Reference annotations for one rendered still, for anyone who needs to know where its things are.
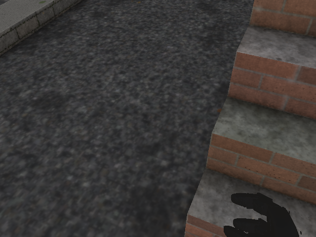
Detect robot right hand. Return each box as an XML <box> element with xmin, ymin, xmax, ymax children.
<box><xmin>223</xmin><ymin>193</ymin><xmax>302</xmax><ymax>237</ymax></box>

